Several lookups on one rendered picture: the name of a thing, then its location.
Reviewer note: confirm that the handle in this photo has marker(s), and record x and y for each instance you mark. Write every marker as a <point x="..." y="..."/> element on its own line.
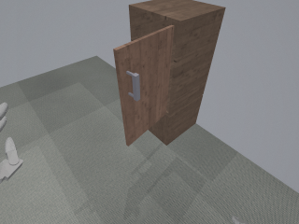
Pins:
<point x="136" y="85"/>

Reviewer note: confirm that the cupboard door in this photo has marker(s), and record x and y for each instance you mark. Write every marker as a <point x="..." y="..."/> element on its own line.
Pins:
<point x="150" y="57"/>

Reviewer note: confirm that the left robot hand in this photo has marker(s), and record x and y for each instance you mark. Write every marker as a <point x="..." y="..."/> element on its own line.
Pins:
<point x="10" y="165"/>

